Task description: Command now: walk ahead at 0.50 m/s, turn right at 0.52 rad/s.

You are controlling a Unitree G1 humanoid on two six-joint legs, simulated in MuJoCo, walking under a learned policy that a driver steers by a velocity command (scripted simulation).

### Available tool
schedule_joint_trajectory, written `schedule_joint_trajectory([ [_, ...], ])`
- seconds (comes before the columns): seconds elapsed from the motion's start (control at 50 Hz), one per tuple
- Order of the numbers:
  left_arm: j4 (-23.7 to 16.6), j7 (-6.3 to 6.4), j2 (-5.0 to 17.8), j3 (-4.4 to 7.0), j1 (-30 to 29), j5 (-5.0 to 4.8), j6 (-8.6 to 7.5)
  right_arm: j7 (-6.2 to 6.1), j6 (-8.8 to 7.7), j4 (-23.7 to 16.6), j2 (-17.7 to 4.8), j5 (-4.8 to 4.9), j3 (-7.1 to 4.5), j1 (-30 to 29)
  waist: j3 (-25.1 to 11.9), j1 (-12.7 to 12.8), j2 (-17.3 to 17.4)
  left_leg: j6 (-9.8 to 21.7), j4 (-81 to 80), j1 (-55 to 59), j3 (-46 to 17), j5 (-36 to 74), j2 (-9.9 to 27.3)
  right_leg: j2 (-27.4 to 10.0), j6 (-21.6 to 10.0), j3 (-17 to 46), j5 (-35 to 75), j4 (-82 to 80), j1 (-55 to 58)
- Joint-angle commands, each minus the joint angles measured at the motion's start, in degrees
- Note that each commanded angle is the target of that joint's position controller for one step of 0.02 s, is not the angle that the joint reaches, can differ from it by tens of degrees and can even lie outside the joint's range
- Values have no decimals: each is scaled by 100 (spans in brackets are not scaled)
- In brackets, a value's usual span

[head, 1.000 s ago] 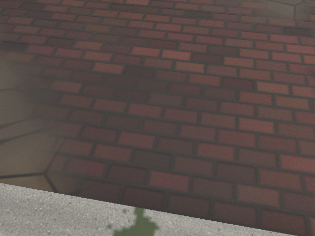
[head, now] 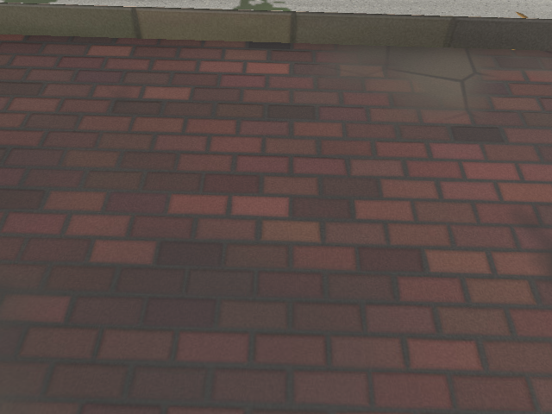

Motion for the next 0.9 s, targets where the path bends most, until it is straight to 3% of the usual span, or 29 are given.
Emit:
schedule_joint_trajectory([
  [0.02,-447,-6,328,51,-685,20,-133,-78,-177,-169,-701,-13,-118,3,645,17,424,335,-386,-395,-732,1148,1579,99,8,-200,1167,-833,-463],
  [0.16,-849,-130,164,-35,-1866,10,-192,-131,-137,120,-529,-228,-98,776,1236,-583,397,206,836,497,-487,1107,1837,33,-195,-677,1577,-1989,-1143],
  [0.18,-850,-147,26,-98,-1992,17,-210,-146,-68,135,-375,-184,-39,678,1240,-589,347,180,1058,220,-306,1151,1771,31,-217,-830,1947,-2421,-644],
  [0.22,-714,-199,-110,-173,-1608,45,-213,-189,39,108,-361,-130,26,523,996,-421,159,53,1700,-373,66,1361,1601,205,-338,-1167,2515,-2876,758],
  [0.26,-176,-100,66,-106,-206,105,-179,-191,130,94,-567,-36,23,398,166,141,182,65,3564,-214,133,2895,1546,398,-478,-1328,2649,-3061,2236],
  [0.28,242,-8,307,-9,780,113,-165,-205,209,140,-649,-17,0,393,-306,532,390,93,4886,-244,-35,3302,1552,394,-582,-1257,2377,-3099,3162],
  [0.3,549,82,584,128,1673,167,-187,-132,239,104,-838,194,-115,15,-678,1198,-82,-14,6816,-995,31,2447,1143,360,-808,-1041,2594,-3660,4607],
  [0.32,718,121,1161,264,1726,204,-235,-109,288,59,-590,214,-145,-37,-239,1176,-969,-120,9356,-2922,-70,-2682,256,-201,-1145,-359,3618,-3452,5514],
  [0.34,596,127,1698,306,1889,101,-340,-140,275,-370,-447,343,-83,620,-1542,600,-1449,-190,9805,-5136,-1083,-2864,425,-1503,-1758,765,6972,-1056,8052],
  [0.36,356,169,1385,249,1883,-104,-323,-140,269,-537,-584,261,-24,98,-2364,925,-247,-279,9238,-5414,-1438,-2176,747,-1805,-2064,1495,5736,-1603,7991],
  [0.38,257,222,1015,127,1750,-84,-285,-95,274,-644,-706,36,-17,-277,-1734,851,440,-226,8431,-5711,-1524,-1471,869,-1554,-1902,1672,2736,-2461,7075],
  [0.4,206,344,1017,116,1432,53,-240,-52,277,-642,-461,-87,29,-397,-1479,589,280,-282,8529,-5913,-1429,-1297,769,-1736,-2154,2497,251,-3123,6288],
  [0.42,70,412,758,-3,1108,-74,-361,-1,264,-679,-644,-260,-21,-476,-1197,297,734,-348,7231,-5513,-1781,-239,1033,-1803,-1987,2658,-600,-3398,5155],
  [0.44,-43,428,697,-62,458,-162,-466,39,373,-783,-635,-216,-60,-857,-371,-68,856,-652,5805,-4447,-1813,98,1128,-1408,-1864,2172,-75,-3946,3179],
  [0.46,-44,394,824,-37,289,-150,-526,52,457,-838,-479,-192,-31,-928,-126,-224,633,-800,5033,-3602,-1786,140,1128,-1084,-1837,1858,256,-4036,2201],
  [0.48,-59,372,876,-32,342,-109,-604,63,481,-852,-431,-174,0,-979,-192,-208,448,-842,4623,-3159,-1725,268,1109,-857,-1792,1637,833,-3997,1912],
  [0.52,-43,304,734,-42,474,-130,-647,72,452,-934,-284,-39,51,-1144,-386,-164,221,-806,3682,-2787,-1700,899,1049,-555,-1611,1221,1372,-3861,1895],
  [0.56,-33,232,627,-42,732,-157,-618,90,387,-1031,-281,10,54,-1638,-378,107,28,-655,2855,-2694,-1637,1636,881,-247,-1346,1041,942,-3776,2234],
  [0.64,4,213,614,-44,1278,-134,-511,172,376,-1305,-315,63,27,-2530,-105,472,19,-520,1935,-2861,-1558,1620,569,-323,-1152,1386,-26,-3677,2951],
  [0.68,15,238,649,-48,1363,-90,-499,198,339,-1339,-362,29,4,-2585,54,450,-28,-405,1537,-2630,-1519,1245,459,-464,-1065,1561,-265,-3589,3094],
  [0.72,4,266,746,-31,1234,-116,-535,195,249,-1151,-405,-15,-48,-1941,36,43,-29,-237,883,-1578,-1404,989,228,-333,-873,1486,-60,-3097,2895],
  [0.74,-29,257,633,-67,1158,-127,-600,147,167,-920,-619,-62,-139,-1200,-259,-307,257,-51,565,-594,-1774,823,412,48,-707,1162,140,-2119,2571],
  [0.76,-220,228,301,-146,1120,-205,-686,80,119,-801,-1156,-160,-257,-237,-957,-650,1037,380,146,662,-3389,160,1681,626,-446,456,-717,-387,1683],
  [0.78,-263,205,256,-124,1563,-218,-684,88,226,-573,-1605,-105,-401,50,-1202,-409,2083,962,-616,1195,-5528,-376,2559,1302,-323,63,-3756,742,351],
  [0.8,-160,219,546,-72,1300,-55,-603,113,308,-667,-1067,-16,-291,-401,-432,-232,993,917,-594,674,-5257,-1324,2385,880,-378,392,-3647,1250,-157],
  [0.82,-193,158,456,-80,981,-31,-590,143,321,-767,-721,20,-208,-857,85,-149,497,805,-676,20,-4539,-1278,2117,686,-356,422,-3102,1195,-160],
  [0.84,-241,112,341,-103,839,-45,-585,154,312,-799,-548,18,-156,-1165,200,21,455,667,-848,-420,-4000,-772,1876,519,-295,380,-2723,951,49],
  [0.86,-242,88,302,-115,820,-6,-550,135,272,-755,-470,42,-128,-1218,243,113,668,569,-948,-683,-3554,-131,1679,404,-211,364,-2512,735,268],
  [0.9,-159,56,241,-147,924,60,-482,148,175,-599,-475,42,-138,-1107,67,206,833,570,-978,-833,-2976,1076,1456,393,-46,212,-2179,621,595],
])
Keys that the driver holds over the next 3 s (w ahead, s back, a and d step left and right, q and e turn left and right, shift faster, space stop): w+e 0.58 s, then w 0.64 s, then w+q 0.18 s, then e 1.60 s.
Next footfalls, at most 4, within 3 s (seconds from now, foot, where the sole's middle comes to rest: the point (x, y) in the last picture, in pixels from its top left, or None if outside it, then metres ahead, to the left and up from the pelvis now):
0.30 right None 0.35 -0.13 -0.94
0.74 left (284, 404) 0.61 -0.02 -0.94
1.22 right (389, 363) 0.73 -0.33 -0.94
1.70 left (359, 286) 0.99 -0.28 -0.94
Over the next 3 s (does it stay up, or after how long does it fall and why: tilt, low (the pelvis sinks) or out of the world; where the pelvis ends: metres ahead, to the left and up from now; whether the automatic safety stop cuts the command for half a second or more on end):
stays up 0.82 -0.28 -0.16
